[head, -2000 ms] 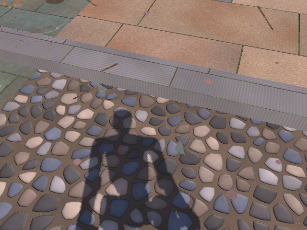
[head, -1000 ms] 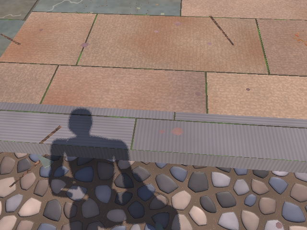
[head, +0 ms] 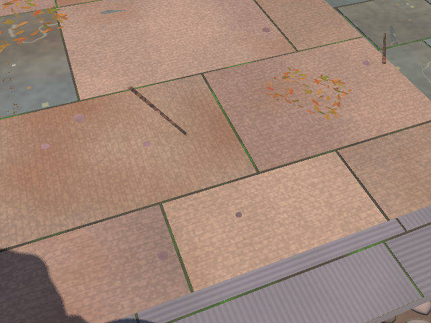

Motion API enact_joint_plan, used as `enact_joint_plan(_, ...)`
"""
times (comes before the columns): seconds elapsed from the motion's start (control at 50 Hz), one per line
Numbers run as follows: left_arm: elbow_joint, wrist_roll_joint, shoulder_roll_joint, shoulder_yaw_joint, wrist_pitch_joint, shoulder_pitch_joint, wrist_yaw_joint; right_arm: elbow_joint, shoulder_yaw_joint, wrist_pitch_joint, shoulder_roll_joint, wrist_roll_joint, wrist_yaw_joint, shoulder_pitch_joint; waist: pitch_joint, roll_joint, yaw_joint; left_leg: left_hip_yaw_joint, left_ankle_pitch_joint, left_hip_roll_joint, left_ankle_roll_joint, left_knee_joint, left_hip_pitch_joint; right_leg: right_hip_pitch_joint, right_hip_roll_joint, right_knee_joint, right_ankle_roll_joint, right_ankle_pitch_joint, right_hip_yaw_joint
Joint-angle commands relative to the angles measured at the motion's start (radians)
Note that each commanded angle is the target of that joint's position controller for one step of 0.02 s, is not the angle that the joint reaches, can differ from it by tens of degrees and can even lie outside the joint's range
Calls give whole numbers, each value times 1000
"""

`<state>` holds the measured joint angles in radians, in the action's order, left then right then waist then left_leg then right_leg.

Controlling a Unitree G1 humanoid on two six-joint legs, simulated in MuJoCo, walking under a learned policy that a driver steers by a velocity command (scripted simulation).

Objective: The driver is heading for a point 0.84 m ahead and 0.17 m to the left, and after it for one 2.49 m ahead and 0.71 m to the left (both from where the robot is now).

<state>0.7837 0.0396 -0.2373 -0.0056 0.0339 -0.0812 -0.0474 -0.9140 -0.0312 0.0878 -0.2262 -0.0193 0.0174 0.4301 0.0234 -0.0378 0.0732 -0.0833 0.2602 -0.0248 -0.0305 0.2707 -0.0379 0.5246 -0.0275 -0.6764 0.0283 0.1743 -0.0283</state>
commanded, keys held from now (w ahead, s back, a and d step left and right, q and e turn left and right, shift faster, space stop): w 0.92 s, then w+q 0.08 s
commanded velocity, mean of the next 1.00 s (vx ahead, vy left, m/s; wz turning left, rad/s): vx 0.50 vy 0.00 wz -0.02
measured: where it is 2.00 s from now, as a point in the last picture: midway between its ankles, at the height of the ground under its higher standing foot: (187, 190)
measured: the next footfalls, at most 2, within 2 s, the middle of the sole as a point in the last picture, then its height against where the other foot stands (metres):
right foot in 0.08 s outside the picture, level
left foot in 0.58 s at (178, 320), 0.10 m higher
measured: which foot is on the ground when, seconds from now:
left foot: down 0.00-0.08, up 0.10-0.56, down 0.58-1.00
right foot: up 0.00-0.06, down 0.08-0.60, up 0.62-1.00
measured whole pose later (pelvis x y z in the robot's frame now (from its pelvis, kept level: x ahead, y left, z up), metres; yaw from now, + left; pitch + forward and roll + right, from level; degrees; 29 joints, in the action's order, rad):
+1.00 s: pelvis +0.51 +0.04 +0.09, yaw +1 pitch +4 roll -1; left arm 0.79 0.06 -0.19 -0.02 0.07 -0.06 -0.06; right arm -1.01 0.03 0.15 -0.13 -0.07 0.06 0.48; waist -0.09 0.00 0.07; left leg -0.10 0.33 -0.07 -0.11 0.37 -0.12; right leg 0.91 -0.08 -1.03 0.01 -0.15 0.06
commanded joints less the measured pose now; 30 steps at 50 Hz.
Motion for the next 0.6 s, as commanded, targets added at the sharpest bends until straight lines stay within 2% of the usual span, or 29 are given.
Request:
enact_joint_plan(0.02,-49,-4,-56,-7,17,-15,18,39,-35,4,-163,5,-5,-8,-22,161,-61,121,-688,254,-127,38,-58,-171,49,65,32,2,-57)
enact_joint_plan(0.04,-23,2,-65,-15,22,-94,27,41,-36,-1,-172,11,-8,-28,-54,134,-106,102,-778,239,-118,147,-47,-258,72,135,52,1,-70)
enact_joint_plan(0.06,22,11,-76,-25,29,-216,36,40,-33,-7,-165,22,-9,-29,-113,87,-157,66,-813,200,-104,321,-80,-416,92,214,70,-24,-78)
enact_joint_plan(0.08,53,27,-135,-44,37,-346,45,64,-24,-6,-140,27,-8,-53,-181,25,-215,39,-557,155,-70,535,-238,-610,-45,276,96,-1,82)
enact_joint_plan(0.1,49,33,-233,-59,38,-374,51,105,5,-7,-14,14,-5,-29,-195,-186,-161,-21,204,36,-24,837,-493,-732,-340,356,143,-127,470)
enact_joint_plan(0.12,65,-11,-279,-87,19,-404,49,79,-16,-30,-89,10,-16,46,-218,-163,-163,65,260,8,-27,1022,-611,-711,-385,400,251,28,619)
enact_joint_plan(0.14,52,-20,-195,-71,13,-327,43,79,-22,-37,-110,-10,-15,-9,-86,-59,-137,87,203,59,-30,1108,-702,-621,-334,422,252,217,545)
enact_joint_plan(0.16,46,-20,-135,-55,15,-276,38,94,-21,-32,-95,-14,-8,-68,0,-48,-130,76,152,75,-30,1161,-746,-519,-280,457,236,278,475)
enact_joint_plan(0.2,57,-19,-87,-39,29,-238,42,96,-18,-40,-74,-18,8,-68,35,-33,-68,84,60,120,-22,1147,-719,-402,-194,505,183,210,352)
enact_joint_plan(0.22,74,-17,-73,-35,37,-247,44,94,-15,-51,-56,-21,14,-63,34,-27,-51,77,36,122,-16,1169,-711,-372,-176,513,176,148,312)
enact_joint_plan(0.24,111,-10,-70,-36,47,-319,42,98,-9,-63,-18,-21,9,-77,14,-59,-68,34,88,88,-15,1382,-783,-395,-190,492,211,73,317)
enact_joint_plan(0.26,130,-17,-67,-34,54,-348,39,126,-4,-70,-4,-16,2,-122,18,-40,-64,45,106,101,-20,1463,-888,-403,-193,485,220,77,300)
enact_joint_plan(0.3,167,-14,-58,-28,60,-393,34,189,13,-76,37,-6,-17,-239,49,-35,-70,52,161,103,-39,1666,-1116,-403,-211,474,227,159,303)
enact_joint_plan(0.32,189,-9,-52,-23,62,-430,37,230,26,-78,60,-8,-25,-317,59,-33,-82,47,185,93,-46,1765,-1217,-409,-220,476,226,181,304)
enact_joint_plan(0.34,204,-7,-50,-17,65,-444,39,269,38,-77,69,-9,-31,-370,74,-12,-75,55,187,94,-51,1774,-1277,-389,-217,485,215,219,295)
enact_joint_plan(0.36,223,-11,-39,-10,63,-449,42,314,56,-76,82,-18,-30,-429,89,16,-60,47,166,104,-55,1686,-1275,-332,-184,493,182,255,261)
enact_joint_plan(0.4,242,-17,-49,-2,65,-454,55,368,73,-75,80,-19,-23,-489,99,16,-53,12,131,107,-44,1536,-1252,-290,-155,548,170,232,237)
enact_joint_plan(0.44,232,-31,-87,-8,61,-432,85,378,70,-85,35,-27,-10,-457,65,19,-37,-9,57,133,-30,1273,-1063,-287,-158,650,197,24,197)
enact_joint_plan(0.46,224,-45,-78,-4,64,-425,85,359,68,-87,25,-14,-5,-433,44,29,-42,-27,24,140,-39,1140,-945,-318,-154,674,200,-145,138)
enact_joint_plan(0.5,238,-48,-97,-10,62,-465,81,358,78,-92,53,-2,-3,-441,14,-3,-64,-80,50,104,-75,969,-796,-432,-164,657,196,-487,65)
enact_joint_plan(0.52,232,-48,-101,-11,57,-450,76,344,77,-91,56,4,-5,-402,-24,-40,-40,-126,98,57,-100,888,-674,-469,-160,581,185,-828,15)
enact_joint_plan(0.54,232,-40,-111,-16,51,-479,73,324,67,-85,39,4,-8,-367,-76,-63,-35,-169,151,-6,-110,854,-596,-542,-173,460,178,-1178,6)
enact_joint_plan(0.56,234,-19,-124,-23,44,-492,69,300,51,-78,15,6,-14,-263,-141,-98,11,-152,216,-47,-127,809,-517,-619,-206,290,159,-1391,12)
enact_joint_plan(0.58,223,-21,-151,-37,43,-462,58,273,34,-65,-21,8,-17,-142,-216,-124,74,-89,191,-60,-156,685,-369,-627,-216,91,134,-1422,4)
enact_joint_plan(0.6,264,173,-140,-24,70,-526,-66,210,24,-64,-75,-2,16,1,-305,-50,111,212,-168,32,-204,559,0,-339,-217,-121,152,-1127,134)
Velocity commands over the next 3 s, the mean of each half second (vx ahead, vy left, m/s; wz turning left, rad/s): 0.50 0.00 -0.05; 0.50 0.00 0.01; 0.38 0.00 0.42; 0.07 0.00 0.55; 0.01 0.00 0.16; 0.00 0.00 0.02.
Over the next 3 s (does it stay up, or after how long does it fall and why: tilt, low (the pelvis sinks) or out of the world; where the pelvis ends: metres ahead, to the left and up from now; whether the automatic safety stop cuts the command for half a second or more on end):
stays up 0.83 0.04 0.09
